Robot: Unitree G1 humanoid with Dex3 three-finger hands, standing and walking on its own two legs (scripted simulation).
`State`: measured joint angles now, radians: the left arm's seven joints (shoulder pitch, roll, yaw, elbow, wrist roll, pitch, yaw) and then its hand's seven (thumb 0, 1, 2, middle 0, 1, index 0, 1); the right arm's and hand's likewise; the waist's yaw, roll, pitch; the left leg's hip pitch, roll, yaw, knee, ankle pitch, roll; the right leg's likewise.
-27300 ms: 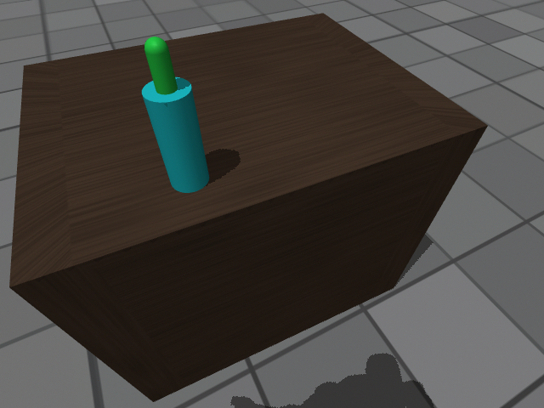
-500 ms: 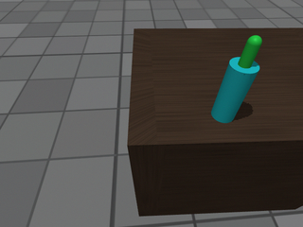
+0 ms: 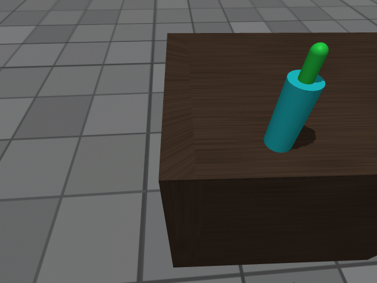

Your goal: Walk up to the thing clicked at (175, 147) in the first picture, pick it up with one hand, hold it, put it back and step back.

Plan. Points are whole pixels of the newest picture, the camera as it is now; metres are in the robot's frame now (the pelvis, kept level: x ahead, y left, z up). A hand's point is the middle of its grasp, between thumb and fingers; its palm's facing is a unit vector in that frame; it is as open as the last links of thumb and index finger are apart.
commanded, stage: stand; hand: right
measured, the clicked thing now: (295, 102) +0.46 -0.22 +0.15
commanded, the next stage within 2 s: none
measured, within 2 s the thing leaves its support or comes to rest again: neither
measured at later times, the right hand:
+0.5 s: hand out of the picture +0.08 -0.25 -0.16, palm faces -0.04 +0.94 -0.35, open 7.4 cm
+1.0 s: hand out of the picture +0.08 -0.26 -0.16, palm faces -0.03 +0.94 -0.35, open 7.4 cm
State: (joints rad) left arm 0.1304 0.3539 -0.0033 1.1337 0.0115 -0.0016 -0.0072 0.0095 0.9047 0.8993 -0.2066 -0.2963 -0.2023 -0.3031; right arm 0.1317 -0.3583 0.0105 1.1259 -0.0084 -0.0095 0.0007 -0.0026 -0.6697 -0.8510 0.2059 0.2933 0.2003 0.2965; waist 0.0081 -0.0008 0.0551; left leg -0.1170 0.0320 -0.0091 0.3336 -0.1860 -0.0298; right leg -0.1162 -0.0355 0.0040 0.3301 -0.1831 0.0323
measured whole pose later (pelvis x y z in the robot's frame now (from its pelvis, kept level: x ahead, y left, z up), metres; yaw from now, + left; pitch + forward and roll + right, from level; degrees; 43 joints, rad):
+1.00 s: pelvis +0.01 +0.00 +0.00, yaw +0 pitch -2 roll +0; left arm 0.12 0.35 0.00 1.12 0.01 -0.01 0.00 0.01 0.90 0.90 -0.21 -0.30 -0.20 -0.30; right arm 0.12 -0.36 0.01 1.12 -0.01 -0.01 0.00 0.00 -0.90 -0.90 0.21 0.30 0.20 0.30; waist 0.01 0.00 0.05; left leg -0.10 0.04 -0.01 0.33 -0.19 -0.03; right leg -0.10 -0.03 0.01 0.33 -0.19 0.03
